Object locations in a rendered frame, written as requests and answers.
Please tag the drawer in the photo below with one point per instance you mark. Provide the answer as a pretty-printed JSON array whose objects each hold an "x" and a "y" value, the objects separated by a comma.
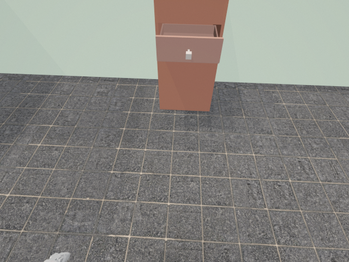
[{"x": 175, "y": 39}]

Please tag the handle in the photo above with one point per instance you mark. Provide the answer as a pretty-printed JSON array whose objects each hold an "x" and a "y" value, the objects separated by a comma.
[{"x": 188, "y": 54}]

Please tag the cabinet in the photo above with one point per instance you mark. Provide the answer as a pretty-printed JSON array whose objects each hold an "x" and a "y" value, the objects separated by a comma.
[{"x": 184, "y": 85}]

